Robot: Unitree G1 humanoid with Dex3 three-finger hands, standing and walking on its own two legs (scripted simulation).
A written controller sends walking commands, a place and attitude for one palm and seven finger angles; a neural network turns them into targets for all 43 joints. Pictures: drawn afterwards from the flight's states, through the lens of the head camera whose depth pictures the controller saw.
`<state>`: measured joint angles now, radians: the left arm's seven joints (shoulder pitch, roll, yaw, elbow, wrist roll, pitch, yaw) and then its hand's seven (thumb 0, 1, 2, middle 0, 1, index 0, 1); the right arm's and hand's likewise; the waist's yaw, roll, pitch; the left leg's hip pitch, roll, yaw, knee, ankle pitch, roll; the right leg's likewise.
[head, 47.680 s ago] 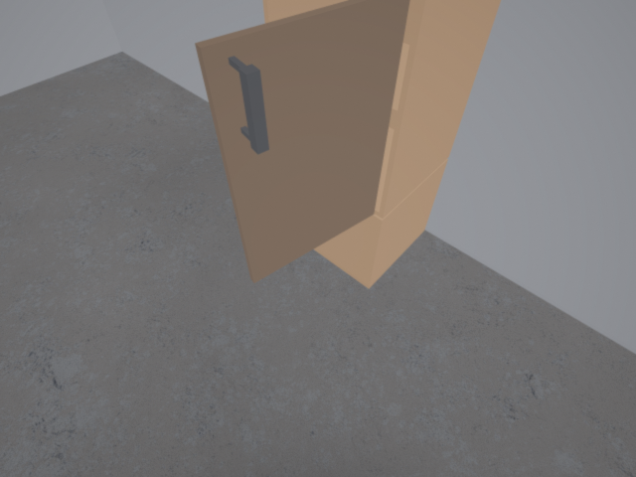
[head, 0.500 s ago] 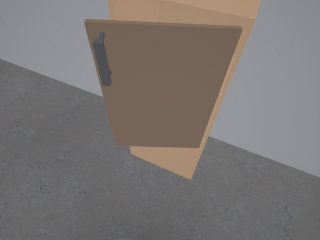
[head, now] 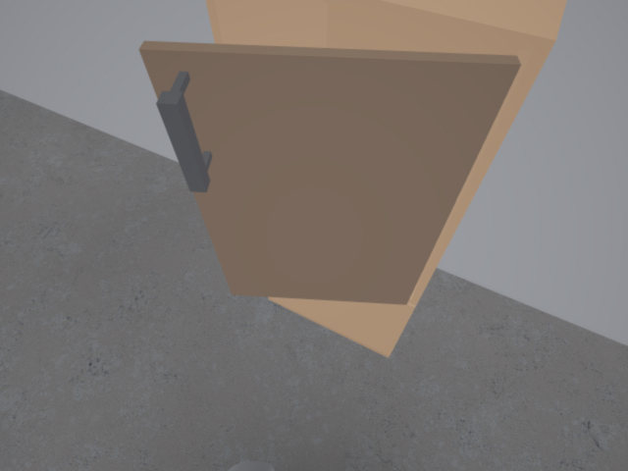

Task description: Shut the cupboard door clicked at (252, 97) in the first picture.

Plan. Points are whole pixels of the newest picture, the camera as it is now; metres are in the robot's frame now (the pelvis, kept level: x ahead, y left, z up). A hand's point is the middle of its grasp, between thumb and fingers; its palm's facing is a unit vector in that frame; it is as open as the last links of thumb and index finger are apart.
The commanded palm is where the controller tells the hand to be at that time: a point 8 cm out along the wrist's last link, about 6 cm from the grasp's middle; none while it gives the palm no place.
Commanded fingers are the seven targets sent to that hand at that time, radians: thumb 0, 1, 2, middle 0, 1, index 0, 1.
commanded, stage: come to a stop and stand still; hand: left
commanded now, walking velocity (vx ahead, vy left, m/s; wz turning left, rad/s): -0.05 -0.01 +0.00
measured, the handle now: (191, 135) +0.46 +0.19 +0.16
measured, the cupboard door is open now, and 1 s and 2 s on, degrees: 24 24 24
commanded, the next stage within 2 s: look again from close up in 0.80 s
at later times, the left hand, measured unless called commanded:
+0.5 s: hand out of the picture +0.02 +0.19 -0.17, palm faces -0.03 -0.97 -0.25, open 7.4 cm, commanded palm none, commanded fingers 0.00 0.90 0.90 -0.20 -0.30 -0.20 -0.30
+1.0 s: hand out of the picture +0.00 +0.22 -0.16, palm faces -0.06 -0.96 -0.27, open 7.4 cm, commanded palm none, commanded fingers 0.00 0.90 0.90 -0.20 -0.30 -0.20 -0.30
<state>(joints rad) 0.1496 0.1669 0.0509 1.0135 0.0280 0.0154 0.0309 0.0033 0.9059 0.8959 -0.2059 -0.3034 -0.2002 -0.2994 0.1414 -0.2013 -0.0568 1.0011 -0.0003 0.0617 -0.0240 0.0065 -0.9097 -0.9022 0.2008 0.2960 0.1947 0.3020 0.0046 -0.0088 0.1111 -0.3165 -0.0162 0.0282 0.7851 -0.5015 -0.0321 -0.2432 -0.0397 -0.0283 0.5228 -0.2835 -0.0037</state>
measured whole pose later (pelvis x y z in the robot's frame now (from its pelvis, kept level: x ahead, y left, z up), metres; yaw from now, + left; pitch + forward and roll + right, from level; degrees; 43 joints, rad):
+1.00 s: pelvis -0.03 +0.01 +0.00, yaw -2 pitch -1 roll +1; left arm 0.23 0.25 -0.01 1.06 0.01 -0.01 0.01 0.01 0.90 0.90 -0.21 -0.30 -0.20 -0.30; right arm 0.26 -0.24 0.00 1.09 -0.01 -0.01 0.00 0.01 -0.90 -0.90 0.20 0.30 0.20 0.30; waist -0.01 0.00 0.05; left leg -0.22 0.01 0.07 0.45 -0.22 0.01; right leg -0.21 0.00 0.04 0.48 -0.26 0.00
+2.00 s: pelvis -0.06 -0.02 -0.07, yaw +2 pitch +9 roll -1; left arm 0.38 0.25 0.22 0.00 -0.34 -0.42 -0.37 0.02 0.90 0.90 -0.53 -0.65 -0.52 -0.65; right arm 0.21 -0.24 0.01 0.57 0.04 -0.30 -0.08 0.02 -0.90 -0.90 0.20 0.30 0.20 0.30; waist 0.06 0.03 -0.10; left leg -0.78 0.03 -0.05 1.07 -0.45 -0.02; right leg -0.71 0.01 -0.09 1.06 -0.51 -0.04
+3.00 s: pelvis -0.03 +0.00 -0.01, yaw +2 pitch -3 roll +0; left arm 0.18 0.31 0.24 -0.28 -0.32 0.13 -0.25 0.02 0.89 0.90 -1.30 -1.49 -1.29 -1.49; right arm 0.22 -0.24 0.08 0.62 0.07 -0.26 -0.09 0.02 -0.90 -0.90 0.20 0.30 0.20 0.30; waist 0.06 0.06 -0.04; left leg -0.26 0.00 -0.01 0.59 -0.29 0.01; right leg -0.20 -0.01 -0.06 0.57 -0.33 -0.01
